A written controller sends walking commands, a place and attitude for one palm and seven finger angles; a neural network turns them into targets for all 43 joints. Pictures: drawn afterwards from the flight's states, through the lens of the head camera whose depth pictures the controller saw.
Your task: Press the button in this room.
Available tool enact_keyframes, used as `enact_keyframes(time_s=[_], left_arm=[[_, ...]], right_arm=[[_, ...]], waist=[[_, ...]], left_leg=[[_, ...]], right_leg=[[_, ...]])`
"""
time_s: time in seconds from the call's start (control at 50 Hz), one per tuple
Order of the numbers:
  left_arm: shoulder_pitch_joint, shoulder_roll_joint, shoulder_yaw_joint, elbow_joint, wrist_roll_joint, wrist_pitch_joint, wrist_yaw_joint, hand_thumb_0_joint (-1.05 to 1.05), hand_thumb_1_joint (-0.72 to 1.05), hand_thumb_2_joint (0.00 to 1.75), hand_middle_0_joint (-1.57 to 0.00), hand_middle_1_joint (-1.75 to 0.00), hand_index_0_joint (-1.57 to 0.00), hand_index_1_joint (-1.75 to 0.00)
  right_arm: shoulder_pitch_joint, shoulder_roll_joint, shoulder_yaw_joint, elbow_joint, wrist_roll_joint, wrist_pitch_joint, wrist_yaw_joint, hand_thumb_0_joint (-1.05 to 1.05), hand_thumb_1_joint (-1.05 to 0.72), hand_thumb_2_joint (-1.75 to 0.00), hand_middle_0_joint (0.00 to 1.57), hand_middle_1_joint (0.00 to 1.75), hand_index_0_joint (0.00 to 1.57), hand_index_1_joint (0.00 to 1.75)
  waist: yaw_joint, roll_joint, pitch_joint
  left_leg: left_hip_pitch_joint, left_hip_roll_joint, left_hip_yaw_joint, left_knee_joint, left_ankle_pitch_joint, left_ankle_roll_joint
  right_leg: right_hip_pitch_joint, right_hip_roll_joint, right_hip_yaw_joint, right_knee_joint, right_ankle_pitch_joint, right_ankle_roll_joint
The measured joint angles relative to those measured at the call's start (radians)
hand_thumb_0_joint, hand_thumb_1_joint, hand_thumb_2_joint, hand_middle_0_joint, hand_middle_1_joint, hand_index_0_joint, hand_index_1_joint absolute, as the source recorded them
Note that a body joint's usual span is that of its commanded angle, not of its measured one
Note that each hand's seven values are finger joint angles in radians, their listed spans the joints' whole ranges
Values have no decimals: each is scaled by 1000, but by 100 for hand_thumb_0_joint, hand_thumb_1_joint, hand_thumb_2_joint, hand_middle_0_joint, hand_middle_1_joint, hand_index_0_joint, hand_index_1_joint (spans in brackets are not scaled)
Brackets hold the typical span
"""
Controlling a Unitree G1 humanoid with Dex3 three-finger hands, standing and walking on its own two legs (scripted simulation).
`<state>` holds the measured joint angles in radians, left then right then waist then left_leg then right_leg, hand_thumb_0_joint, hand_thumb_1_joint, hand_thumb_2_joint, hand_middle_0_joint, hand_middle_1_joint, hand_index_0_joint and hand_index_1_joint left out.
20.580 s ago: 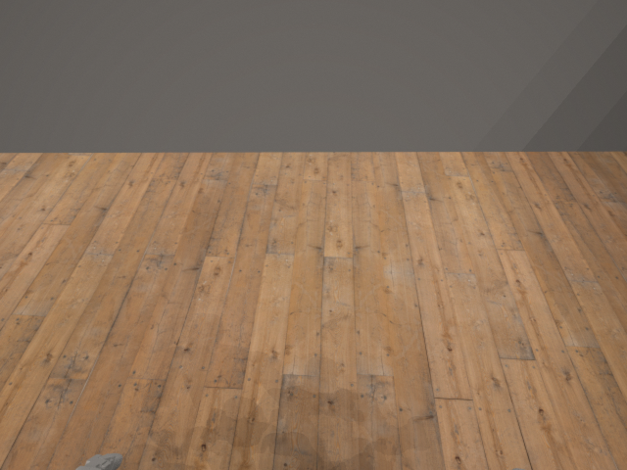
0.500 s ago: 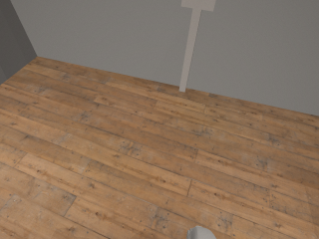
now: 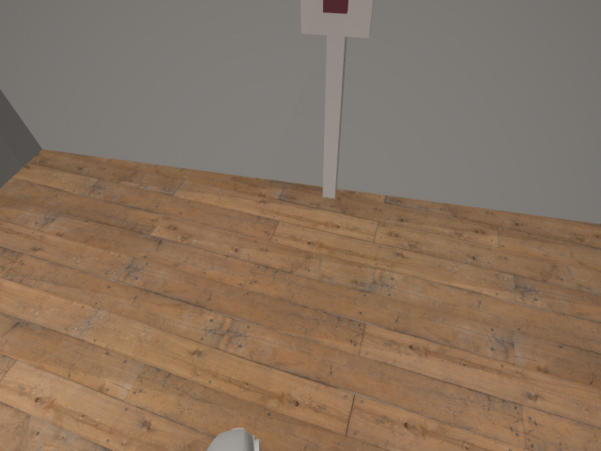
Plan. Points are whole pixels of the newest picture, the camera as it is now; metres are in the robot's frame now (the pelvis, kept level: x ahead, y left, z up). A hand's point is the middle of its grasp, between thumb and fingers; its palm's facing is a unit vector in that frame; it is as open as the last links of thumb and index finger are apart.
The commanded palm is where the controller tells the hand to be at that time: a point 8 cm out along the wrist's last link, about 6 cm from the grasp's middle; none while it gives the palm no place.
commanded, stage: stand and wait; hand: left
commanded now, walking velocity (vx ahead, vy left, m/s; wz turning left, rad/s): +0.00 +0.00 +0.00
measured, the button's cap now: out of the picture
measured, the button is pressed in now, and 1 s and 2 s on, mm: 0 0 0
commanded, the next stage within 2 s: look at it before walking up in 0.66 s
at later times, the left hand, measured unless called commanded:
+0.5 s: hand out of the picture +0.06 +0.19 -0.18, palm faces +0.03 -0.99 -0.16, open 7.4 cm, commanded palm none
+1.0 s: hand out of the picture +0.06 +0.16 -0.18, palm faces +0.03 -0.99 -0.16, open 7.3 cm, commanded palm none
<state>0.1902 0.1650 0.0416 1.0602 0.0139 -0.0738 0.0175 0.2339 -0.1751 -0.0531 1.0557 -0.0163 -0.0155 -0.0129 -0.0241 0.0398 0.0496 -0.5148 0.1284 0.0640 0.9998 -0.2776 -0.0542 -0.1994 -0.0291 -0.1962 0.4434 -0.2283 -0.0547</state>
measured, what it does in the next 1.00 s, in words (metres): steps on the spot: left foot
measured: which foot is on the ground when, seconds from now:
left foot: up 0.00-0.14, down 0.16-1.00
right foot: down 0.00-1.00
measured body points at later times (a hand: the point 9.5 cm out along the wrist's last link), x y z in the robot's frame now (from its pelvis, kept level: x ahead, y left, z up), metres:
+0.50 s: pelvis +0.09 +0.03 +0.00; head +0.09 +0.03 +0.45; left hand +0.06 +0.24 -0.16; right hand +0.15 -0.20 -0.15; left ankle +0.11 +0.13 -0.74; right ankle +0.01 -0.09 -0.74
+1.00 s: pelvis +0.08 +0.01 +0.00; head +0.09 +0.01 +0.45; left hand +0.06 +0.21 -0.16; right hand +0.04 -0.19 -0.16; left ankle +0.11 +0.13 -0.74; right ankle +0.01 -0.09 -0.74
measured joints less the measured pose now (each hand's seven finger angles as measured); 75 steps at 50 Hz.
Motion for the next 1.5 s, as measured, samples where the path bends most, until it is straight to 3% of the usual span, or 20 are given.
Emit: enact_keyframes(time_s=[0.14,0.16,0.2,0.26,0.3,0.46,0.64,0.94,1.14,1.42,1.5], left_arm=[[52,-15,-19,53,3,24,-3,-1,93,89,-20,-30,-20,-30],[62,-19,-20,61,2,29,-2,-1,93,89,-20,-30,-20,-30],[68,-13,-21,78,1,42,3,0,92,89,-20,-30,-20,-30],[82,-12,-28,94,-5,59,5,0,92,89,-20,-30,-20,-30],[87,-16,-34,103,-6,64,3,0,92,89,-20,-30,-20,-30],[126,-42,-48,126,-1,51,11,0,91,89,-20,-30,-20,-30],[111,-23,-45,100,-3,53,21,0,91,89,-20,-30,-20,-30],[122,-50,-46,86,-8,56,24,0,91,89,-20,-30,-20,-30],[159,-71,-47,95,-6,55,27,0,91,89,-20,-30,-20,-30],[177,-71,-48,102,-4,52,25,0,91,89,-20,-30,-20,-30],[187,-68,-29,98,1,60,12,0,91,89,-20,-30,-20,-30]], right_arm=[[-79,-13,18,-16,3,-8,5,0,-93,-89,19,30,20,30],[-79,-12,22,-13,3,-13,6,0,-92,-89,19,30,20,30],[-85,10,30,1,1,-21,4,0,-92,-89,19,30,20,30],[-89,38,49,15,4,-18,-5,0,-92,-89,19,30,20,30],[-93,51,51,22,8,-16,-13,0,-92,-89,19,30,20,30],[-79,31,34,48,18,-18,-23,-2,-95,-89,20,30,20,30],[7,15,45,98,14,-1,-20,-1,-94,-89,20,30,20,30],[94,72,54,138,14,10,-14,0,-91,-89,19,30,20,30],[71,82,49,127,15,8,-17,0,-91,-89,20,30,20,30],[42,50,43,111,11,8,-22,1,-92,-89,19,30,20,30],[49,44,32,101,3,14,-15,1,-92,-89,19,30,20,30]], waist=[[37,-10,1],[42,-10,-2],[51,-51,2],[67,-94,-2],[67,-102,-4],[37,-54,-34],[24,-60,-33],[4,-48,-6],[13,-51,-9],[24,-53,-6],[31,-41,-14]], left_leg=[[125,-22,25,-364,102,-5],[161,-23,27,-416,146,8],[192,-47,40,-429,81,55],[219,-76,70,-452,52,81],[233,-93,84,-478,61,84],[281,-97,95,-560,82,80],[317,-98,88,-588,91,71],[310,-79,70,-590,107,54],[297,-68,59,-573,104,46],[292,-60,57,-565,100,42],[258,-37,62,-480,30,40]], right_leg=[[73,19,-14,13,-69,27],[77,22,-16,33,-90,34],[83,-4,-10,69,-122,49],[80,-33,33,89,-147,73],[74,-46,62,87,-147,78],[133,-38,70,-31,-102,82],[171,-33,62,-58,-99,74],[170,-11,47,-60,-93,51],[165,0,39,-54,-95,42],[164,8,39,-57,-94,38],[151,23,53,-31,-112,33]])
